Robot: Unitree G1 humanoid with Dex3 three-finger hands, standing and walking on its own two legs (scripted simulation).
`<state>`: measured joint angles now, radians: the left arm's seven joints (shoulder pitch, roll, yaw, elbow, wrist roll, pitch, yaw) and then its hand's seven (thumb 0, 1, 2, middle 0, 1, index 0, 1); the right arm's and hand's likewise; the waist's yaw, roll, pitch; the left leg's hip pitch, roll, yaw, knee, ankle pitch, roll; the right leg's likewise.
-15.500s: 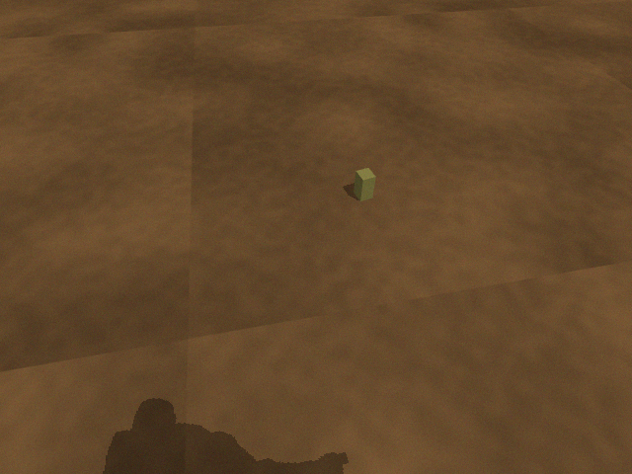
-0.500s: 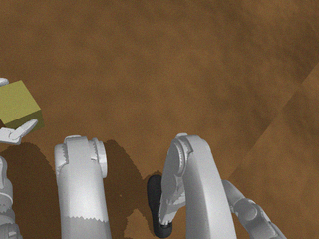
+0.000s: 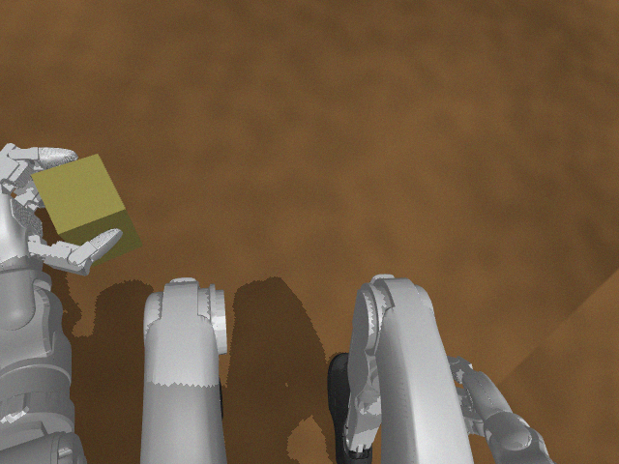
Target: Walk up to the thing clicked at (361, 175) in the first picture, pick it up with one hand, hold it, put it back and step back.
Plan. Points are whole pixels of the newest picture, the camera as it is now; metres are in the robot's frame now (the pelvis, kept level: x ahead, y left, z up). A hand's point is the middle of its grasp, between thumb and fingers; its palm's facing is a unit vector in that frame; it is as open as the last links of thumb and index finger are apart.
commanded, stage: hold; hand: left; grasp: from the side
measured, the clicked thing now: (95, 215) +0.40 +0.27 -0.08
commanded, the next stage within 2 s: none
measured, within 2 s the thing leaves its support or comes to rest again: neither
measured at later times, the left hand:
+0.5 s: hand (9, 193) +0.36 +0.27 +0.09, palm faces +0.29 -0.96 -0.06, open 11.1 cm
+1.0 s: hand out of the picture +0.37 +0.25 +0.29, palm faces +0.31 -0.95 -0.06, open 11.1 cm
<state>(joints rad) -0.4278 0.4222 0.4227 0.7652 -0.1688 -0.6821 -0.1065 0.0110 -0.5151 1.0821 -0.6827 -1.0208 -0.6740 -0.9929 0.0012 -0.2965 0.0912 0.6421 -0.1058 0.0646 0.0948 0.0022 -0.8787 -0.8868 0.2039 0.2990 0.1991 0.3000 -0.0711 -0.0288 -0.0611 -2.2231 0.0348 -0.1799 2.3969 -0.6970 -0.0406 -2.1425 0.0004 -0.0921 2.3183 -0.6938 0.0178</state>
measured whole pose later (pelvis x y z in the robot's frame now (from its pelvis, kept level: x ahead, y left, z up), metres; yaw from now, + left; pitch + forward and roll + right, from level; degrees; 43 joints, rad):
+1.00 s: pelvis +0.04 +0.01 +0.26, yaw +6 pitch +24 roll -3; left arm -0.10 0.24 0.22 0.23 -0.17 -0.29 0.01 0.01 -0.61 1.19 -0.68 -1.09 -0.68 -1.06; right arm 0.15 -0.23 -0.01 0.58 0.03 -0.03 -0.04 0.01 -0.90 -0.89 0.20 0.30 0.20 0.30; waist -0.03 0.02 -0.18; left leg -1.35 0.05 -0.06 1.54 -0.61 -0.02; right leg -1.29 -0.02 -0.05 1.49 -0.62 0.02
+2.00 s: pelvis +0.08 +0.01 +0.38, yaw +7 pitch +11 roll -2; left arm -0.16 0.17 0.14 0.42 -0.11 -0.34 0.07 0.00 -0.58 1.14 -0.69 -1.05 -0.69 -1.02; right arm 0.23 -0.21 0.00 0.64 -0.01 -0.01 -0.03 0.01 -0.91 -0.89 0.20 0.30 0.20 0.30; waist -0.02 0.01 -0.08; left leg -0.73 0.05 -0.03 0.99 -0.46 -0.02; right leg -0.68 -0.02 -0.05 0.95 -0.46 0.01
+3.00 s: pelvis +0.06 +0.00 +0.37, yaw +7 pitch +13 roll -1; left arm -0.27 0.14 0.20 0.64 -0.09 -0.49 0.11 0.00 -0.61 1.19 -0.68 -1.10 -0.67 -1.07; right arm 0.19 -0.21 -0.02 0.65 -0.04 -0.02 0.01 0.01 -0.87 -0.89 0.20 0.30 0.20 0.30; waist -0.04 -0.02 -0.05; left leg -0.79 0.05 -0.02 0.99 -0.43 -0.03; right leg -0.76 -0.02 -0.04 0.98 -0.44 0.01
